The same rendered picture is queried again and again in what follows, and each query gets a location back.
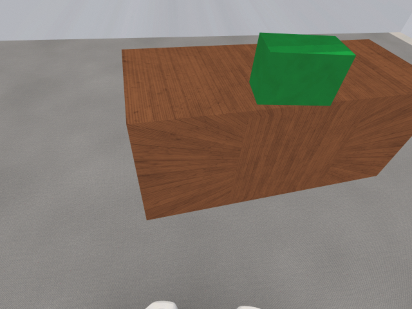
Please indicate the pedestal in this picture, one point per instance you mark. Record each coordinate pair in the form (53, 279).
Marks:
(199, 139)

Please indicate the carton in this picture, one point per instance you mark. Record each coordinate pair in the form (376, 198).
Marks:
(295, 69)

